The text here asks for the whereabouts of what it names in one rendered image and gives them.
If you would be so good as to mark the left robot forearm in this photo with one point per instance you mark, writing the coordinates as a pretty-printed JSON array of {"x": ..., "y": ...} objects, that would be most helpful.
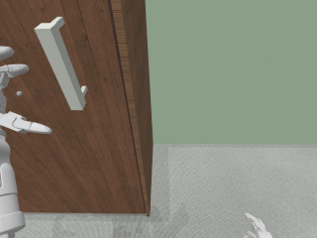
[{"x": 12, "y": 219}]

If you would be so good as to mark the robot right hand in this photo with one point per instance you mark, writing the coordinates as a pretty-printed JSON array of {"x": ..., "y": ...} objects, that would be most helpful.
[{"x": 257, "y": 226}]

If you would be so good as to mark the wardrobe door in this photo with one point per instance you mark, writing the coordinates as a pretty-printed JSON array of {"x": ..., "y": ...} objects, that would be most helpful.
[{"x": 88, "y": 163}]

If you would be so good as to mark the handle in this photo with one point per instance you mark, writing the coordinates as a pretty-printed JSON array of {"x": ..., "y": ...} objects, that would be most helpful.
[{"x": 55, "y": 50}]

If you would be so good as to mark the robot left hand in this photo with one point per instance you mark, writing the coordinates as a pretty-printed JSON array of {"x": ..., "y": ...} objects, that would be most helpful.
[{"x": 12, "y": 120}]

